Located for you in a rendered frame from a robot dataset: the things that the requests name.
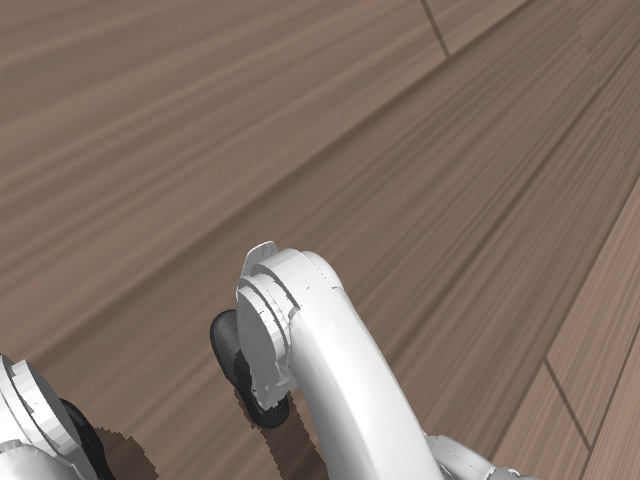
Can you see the left robot foot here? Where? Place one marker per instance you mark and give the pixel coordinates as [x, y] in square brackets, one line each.
[90, 442]

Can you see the right robot hand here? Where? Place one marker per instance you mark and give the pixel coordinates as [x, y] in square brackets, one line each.
[457, 461]

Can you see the right robot foot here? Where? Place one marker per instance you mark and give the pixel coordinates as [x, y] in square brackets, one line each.
[225, 344]

